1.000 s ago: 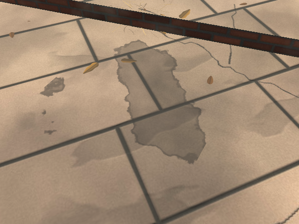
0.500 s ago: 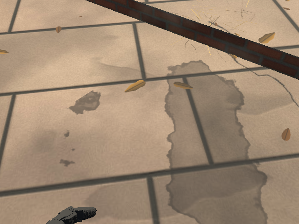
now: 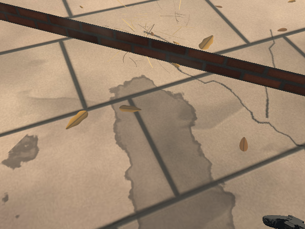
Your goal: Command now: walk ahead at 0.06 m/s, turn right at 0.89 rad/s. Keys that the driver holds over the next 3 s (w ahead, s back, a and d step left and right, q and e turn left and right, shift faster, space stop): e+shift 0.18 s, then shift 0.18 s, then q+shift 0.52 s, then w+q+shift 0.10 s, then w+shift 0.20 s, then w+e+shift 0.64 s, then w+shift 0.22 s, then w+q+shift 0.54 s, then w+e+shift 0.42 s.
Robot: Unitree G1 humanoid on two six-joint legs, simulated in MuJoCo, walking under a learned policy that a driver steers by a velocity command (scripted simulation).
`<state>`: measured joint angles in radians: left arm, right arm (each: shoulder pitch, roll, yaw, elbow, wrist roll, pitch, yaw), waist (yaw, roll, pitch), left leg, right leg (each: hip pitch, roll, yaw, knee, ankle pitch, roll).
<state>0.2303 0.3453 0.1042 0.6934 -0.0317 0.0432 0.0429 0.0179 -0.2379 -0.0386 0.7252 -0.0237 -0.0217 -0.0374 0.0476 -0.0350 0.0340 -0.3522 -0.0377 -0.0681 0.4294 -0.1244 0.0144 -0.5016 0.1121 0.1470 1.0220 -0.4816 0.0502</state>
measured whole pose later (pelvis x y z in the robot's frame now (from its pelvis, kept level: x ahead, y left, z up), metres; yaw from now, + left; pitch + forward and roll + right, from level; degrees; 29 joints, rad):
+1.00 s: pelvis +0.08 +0.00 +0.01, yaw +8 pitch +3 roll -3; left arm 0.07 0.33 0.11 0.74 -0.01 -0.03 0.00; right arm 0.29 -0.31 -0.08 0.68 0.03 -0.01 -0.02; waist -0.02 -0.03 0.02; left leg -0.24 -0.04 -0.08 0.42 -0.24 0.09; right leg -0.53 0.01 0.06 0.99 -0.30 0.03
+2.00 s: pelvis +0.81 -0.02 +0.00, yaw -16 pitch +2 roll +3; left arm 0.19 0.36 0.05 0.79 0.04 -0.04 -0.04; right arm 0.32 -0.33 -0.05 0.81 -0.05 -0.10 0.00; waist -0.02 -0.04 0.01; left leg -0.19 -0.02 0.09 0.43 -0.27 0.00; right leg -0.52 0.01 0.05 1.21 -0.29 -0.10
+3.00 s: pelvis +1.71 -0.15 +0.15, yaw -5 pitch +2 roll -1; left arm 0.09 0.19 0.02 0.66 -0.01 -0.02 -0.04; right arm 0.47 -0.21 -0.04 0.99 0.00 -0.14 0.01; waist -0.02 0.00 -0.03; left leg 0.04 -0.07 0.23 0.31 -0.34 0.06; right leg -0.92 -0.02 -0.01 1.16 0.05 -0.14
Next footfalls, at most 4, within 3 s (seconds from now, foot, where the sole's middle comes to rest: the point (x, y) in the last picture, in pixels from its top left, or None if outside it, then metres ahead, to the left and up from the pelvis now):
0.32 right None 0.07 -0.17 -0.78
0.80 left None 0.09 0.07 -0.78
1.36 right None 0.39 -0.07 -0.78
1.80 left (143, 145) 0.85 0.09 -0.78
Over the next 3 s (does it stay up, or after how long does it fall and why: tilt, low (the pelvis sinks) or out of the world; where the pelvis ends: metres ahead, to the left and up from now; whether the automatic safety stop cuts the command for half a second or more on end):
stays up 1.71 -0.15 0.15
